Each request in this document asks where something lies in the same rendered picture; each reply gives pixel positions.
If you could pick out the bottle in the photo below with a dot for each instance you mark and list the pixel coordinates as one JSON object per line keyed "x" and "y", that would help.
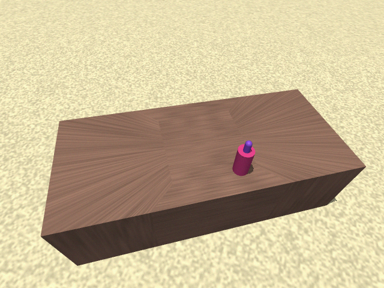
{"x": 243, "y": 159}

